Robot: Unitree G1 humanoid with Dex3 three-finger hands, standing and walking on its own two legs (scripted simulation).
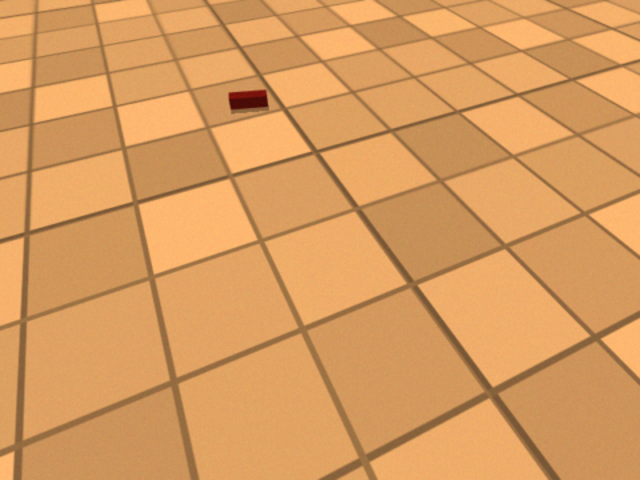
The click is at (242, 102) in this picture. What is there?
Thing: lying carton
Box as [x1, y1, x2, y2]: [229, 90, 267, 109]
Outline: 265,90 230,92 229,102 231,109 267,106
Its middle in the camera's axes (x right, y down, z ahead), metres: -0.42 -0.85 +2.31
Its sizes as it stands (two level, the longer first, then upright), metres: 0.220 0.075 0.068
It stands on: the floor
